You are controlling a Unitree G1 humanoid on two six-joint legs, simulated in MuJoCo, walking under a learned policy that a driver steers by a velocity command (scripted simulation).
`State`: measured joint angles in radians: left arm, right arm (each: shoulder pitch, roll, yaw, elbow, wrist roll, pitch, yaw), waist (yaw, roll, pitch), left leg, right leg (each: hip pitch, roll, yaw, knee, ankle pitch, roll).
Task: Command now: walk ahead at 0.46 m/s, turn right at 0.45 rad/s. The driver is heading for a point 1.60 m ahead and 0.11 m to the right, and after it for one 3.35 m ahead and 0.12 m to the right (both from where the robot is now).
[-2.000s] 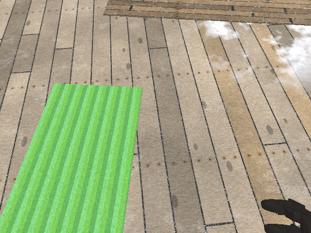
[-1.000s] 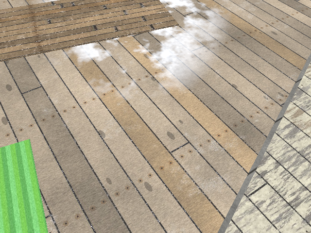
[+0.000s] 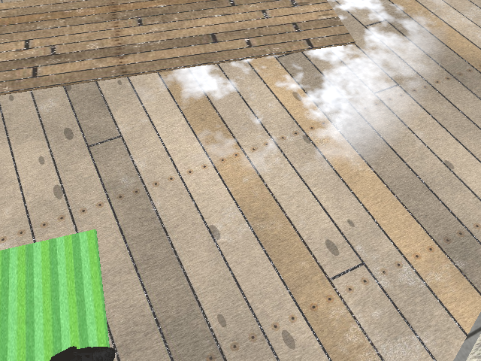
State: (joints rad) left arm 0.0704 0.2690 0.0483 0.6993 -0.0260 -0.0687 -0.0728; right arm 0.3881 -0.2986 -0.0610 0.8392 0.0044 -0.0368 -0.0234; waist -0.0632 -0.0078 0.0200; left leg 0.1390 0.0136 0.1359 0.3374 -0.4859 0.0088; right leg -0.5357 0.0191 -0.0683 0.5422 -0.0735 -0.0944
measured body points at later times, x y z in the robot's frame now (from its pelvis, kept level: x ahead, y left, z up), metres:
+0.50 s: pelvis +0.31 +0.02 +0.00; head +0.34 +0.02 +0.45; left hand +0.43 +0.29 -0.12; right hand +0.45 -0.28 -0.06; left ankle +0.44 +0.10 -0.72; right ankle +0.14 -0.09 -0.68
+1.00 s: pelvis +0.57 -0.08 +0.01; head +0.60 -0.09 +0.46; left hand +0.87 +0.07 -0.05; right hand +0.47 -0.34 -0.12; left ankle +0.44 +0.10 -0.70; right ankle +0.65 -0.21 -0.72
